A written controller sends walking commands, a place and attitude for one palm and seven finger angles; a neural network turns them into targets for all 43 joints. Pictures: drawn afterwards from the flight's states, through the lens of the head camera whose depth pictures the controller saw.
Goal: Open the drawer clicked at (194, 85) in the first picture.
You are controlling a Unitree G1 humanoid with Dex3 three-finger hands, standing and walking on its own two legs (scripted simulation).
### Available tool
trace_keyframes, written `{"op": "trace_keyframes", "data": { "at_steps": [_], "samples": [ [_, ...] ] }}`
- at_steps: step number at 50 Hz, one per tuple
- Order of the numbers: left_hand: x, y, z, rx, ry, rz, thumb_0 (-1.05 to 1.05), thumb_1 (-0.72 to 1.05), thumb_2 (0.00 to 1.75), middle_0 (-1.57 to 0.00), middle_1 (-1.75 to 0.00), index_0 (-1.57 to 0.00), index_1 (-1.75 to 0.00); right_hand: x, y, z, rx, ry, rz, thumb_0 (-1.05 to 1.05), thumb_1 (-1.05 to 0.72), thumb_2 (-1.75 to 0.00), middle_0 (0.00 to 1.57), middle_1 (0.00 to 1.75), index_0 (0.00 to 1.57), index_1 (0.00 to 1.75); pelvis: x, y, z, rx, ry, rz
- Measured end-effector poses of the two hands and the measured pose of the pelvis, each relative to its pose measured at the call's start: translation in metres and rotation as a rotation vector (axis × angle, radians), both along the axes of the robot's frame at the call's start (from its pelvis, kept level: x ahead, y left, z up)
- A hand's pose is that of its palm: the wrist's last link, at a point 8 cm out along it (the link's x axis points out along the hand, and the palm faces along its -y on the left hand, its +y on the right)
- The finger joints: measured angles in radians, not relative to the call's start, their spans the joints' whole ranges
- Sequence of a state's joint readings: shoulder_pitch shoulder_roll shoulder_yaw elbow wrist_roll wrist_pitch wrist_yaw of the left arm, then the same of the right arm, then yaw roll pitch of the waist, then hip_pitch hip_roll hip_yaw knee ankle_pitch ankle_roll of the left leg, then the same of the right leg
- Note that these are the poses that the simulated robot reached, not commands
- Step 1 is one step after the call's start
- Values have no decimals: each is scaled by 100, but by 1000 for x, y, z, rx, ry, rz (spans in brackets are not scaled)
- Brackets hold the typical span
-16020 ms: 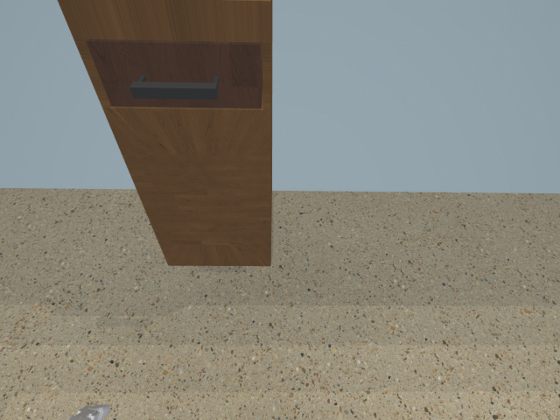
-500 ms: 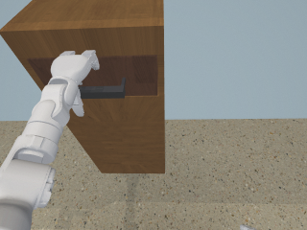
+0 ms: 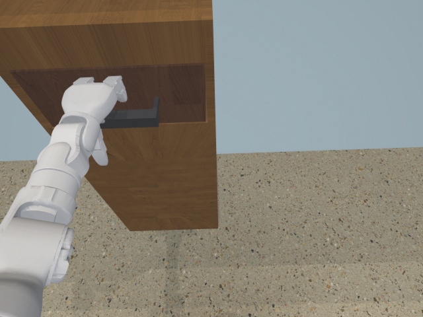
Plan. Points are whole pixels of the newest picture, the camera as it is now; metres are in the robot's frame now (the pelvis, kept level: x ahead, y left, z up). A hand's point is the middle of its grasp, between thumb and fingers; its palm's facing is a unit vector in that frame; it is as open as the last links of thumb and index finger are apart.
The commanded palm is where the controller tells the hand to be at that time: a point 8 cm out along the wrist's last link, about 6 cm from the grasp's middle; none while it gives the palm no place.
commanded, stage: lower the fingers behind the handle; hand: left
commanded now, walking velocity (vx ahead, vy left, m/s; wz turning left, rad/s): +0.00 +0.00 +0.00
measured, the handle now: (115, 111) +0.52 +0.22 +0.08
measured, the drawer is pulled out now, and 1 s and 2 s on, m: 0.00 0.00 0.00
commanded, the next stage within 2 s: close the thumb around the handle in 1.02 s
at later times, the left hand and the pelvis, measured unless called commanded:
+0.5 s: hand (109, 130) +0.48 +0.22 +0.06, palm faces -0.05 -0.02 -1.00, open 13.8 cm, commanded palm +0.45 +0.22 +0.13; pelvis +0.01 +0.01 -0.01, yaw +0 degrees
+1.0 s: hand (116, 132) +0.48 +0.21 +0.06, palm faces -0.03 -0.01 -1.00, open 13.8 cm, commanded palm +0.45 +0.22 +0.12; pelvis +0.01 +0.00 -0.01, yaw +0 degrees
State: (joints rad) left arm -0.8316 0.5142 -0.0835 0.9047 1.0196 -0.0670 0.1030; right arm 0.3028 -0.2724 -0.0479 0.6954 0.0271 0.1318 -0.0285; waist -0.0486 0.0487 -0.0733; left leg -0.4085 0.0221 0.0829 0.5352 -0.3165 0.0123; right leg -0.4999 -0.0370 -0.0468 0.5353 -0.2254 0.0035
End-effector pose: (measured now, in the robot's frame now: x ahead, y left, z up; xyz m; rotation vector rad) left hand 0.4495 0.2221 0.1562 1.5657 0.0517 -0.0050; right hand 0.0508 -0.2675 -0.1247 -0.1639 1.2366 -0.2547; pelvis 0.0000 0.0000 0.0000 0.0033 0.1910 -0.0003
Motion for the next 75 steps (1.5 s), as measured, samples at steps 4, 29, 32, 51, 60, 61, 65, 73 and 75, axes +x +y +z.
{"op": "trace_keyframes", "data": {
  "at_steps": [4, 29, 32, 51, 60, 61, 65, 73, 75],
  "samples": [
    [2, -2, -9, -8, 19, -27, 0, -49, 30, -32, -120, -32, -120, -4, -1, 1, -13, 7, -9, 1, -91, -90, 20, 30, 20, 30, 0, 0, -1, -1, 7, -3],
    [5, -1, -41, -19, 5, -34, 0, -49, 30, -32, -120, -32, -120, 3, 7, -4, -4, 21, -3, 1, -91, -90, 20, 30, 20, 30, 8, 6, -6, -8, 53, -2],
    [4, -1, -46, -9, 3, -30, 0, -49, 30, -32, -120, -32, -120, 3, 8, -5, -2, 25, -1, 1, -91, -90, 20, 30, 20, 30, 8, 6, -7, -8, 56, 0],
    [6, -12, -43, -10, -5, -26, 0, -49, 30, -32, -120, -32, -120, -6, 4, -7, 2, 29, -18, 1, -91, -90, 20, 30, 20, 30, 7, 2, -7, -5, 52, -5],
    [-2, -8, -42, 13, -6, -10, 0, -48, 31, -32, -120, -32, -120, -2, 0, -6, -2, 13, -9, 1, -91, -90, 20, 30, 20, 30, 3, -1, -6, -3, 42, 2],
    [-2, -8, -42, 11, -5, -11, 0, -46, 31, -32, -120, -33, -120, -2, -1, -6, -4, 12, -7, 1, -91, -90, 20, 30, 20, 30, 3, -1, -6, -3, 41, 2],
    [-2, -12, -39, 7, -13, -24, 0, -36, 36, -33, -121, -33, -121, 0, -2, -6, -8, 2, -3, 1, -91, -90, 20, 30, 20, 30, 2, -2, -6, -2, 39, 3],
    [-4, -14, -37, 8, -18, -17, 0, 0, 51, -36, -125, -36, -125, 1, -3, -5, -4, -18, -5, 1, -91, -90, 20, 30, 20, 30, 0, -3, -6, 0, 36, -3],
    [-5, -14, -38, 10, -16, -16, 0, 10, 55, -36, -126, -36, -126, 1, -3, -6, -2, -19, -5, 1, -91, -90, 20, 30, 20, 30, 0, -3, -6, 1, 35, -3]
  ]
}}
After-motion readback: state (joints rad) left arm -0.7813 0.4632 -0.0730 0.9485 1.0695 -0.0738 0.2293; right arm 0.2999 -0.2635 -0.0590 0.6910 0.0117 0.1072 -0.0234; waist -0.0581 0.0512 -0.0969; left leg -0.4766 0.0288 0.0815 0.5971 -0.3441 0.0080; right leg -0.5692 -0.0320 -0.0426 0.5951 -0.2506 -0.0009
